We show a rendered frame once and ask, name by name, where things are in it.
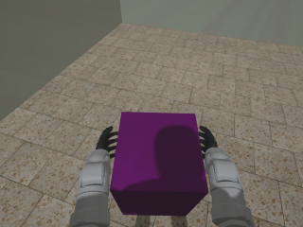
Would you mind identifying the left robot forearm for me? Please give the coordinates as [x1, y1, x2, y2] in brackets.
[68, 148, 112, 227]

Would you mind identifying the right robot forearm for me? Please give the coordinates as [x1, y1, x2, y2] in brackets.
[205, 147, 257, 227]

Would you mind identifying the carton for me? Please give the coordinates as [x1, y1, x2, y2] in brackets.
[110, 112, 209, 217]

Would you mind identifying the left robot hand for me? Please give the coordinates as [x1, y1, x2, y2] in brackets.
[96, 126, 118, 158]

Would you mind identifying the right robot hand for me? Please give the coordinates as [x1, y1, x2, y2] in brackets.
[198, 126, 218, 158]

